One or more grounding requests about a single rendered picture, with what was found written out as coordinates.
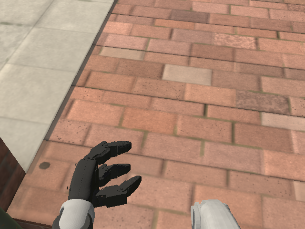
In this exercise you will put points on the robot left forearm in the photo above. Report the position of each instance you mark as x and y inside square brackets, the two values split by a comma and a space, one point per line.
[75, 213]

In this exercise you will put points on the right robot thigh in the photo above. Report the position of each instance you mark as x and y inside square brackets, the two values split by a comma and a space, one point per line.
[212, 214]

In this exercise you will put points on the robot left hand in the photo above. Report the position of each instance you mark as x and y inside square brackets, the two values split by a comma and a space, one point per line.
[87, 177]

